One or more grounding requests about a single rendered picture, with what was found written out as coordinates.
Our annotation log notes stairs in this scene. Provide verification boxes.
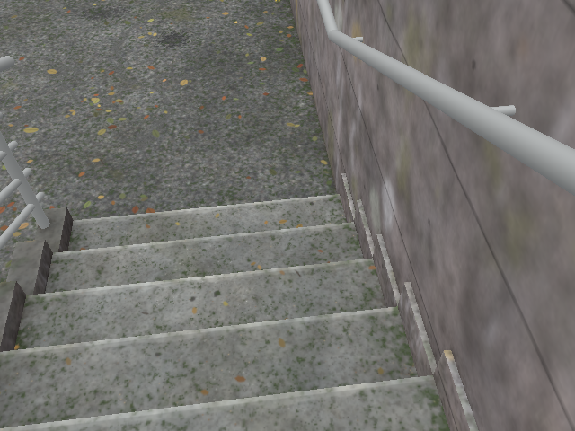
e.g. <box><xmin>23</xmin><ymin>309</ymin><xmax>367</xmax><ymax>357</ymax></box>
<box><xmin>0</xmin><ymin>194</ymin><xmax>450</xmax><ymax>431</ymax></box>

